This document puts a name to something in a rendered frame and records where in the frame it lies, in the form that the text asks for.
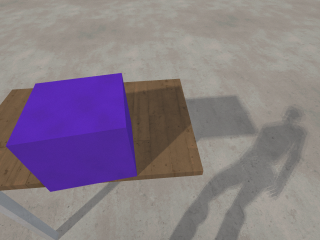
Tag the carton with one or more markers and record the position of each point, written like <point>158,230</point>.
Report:
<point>76,132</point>

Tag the table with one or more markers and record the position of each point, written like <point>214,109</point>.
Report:
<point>163,139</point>

